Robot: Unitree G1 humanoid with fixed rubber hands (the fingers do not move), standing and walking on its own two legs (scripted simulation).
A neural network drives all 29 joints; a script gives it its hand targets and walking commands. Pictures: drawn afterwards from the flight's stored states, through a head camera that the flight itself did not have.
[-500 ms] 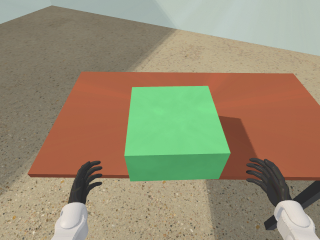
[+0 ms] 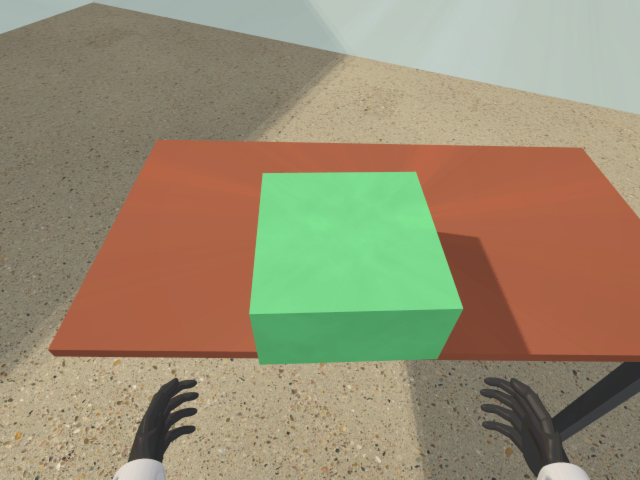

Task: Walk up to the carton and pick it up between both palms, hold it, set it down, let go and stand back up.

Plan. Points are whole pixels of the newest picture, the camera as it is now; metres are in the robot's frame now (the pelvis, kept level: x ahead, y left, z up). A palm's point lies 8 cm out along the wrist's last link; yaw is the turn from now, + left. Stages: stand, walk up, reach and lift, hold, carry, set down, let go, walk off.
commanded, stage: set down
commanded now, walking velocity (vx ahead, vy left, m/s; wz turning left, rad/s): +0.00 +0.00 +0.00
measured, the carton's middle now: (344, 260) +0.47 -0.03 -0.02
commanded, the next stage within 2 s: let go in 0.64 s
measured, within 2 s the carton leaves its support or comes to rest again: neither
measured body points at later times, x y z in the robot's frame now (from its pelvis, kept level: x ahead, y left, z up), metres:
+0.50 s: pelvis +0.00 +0.01 +0.00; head +0.01 +0.01 +0.45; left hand +0.17 +0.23 -0.08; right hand +0.18 -0.23 -0.08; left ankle -0.03 +0.11 -0.75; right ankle +0.01 -0.10 -0.75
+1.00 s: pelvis -0.01 +0.00 +0.00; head +0.00 +0.01 +0.45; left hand +0.15 +0.23 -0.09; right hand +0.16 -0.22 -0.09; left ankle -0.03 +0.11 -0.75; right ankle +0.01 -0.10 -0.75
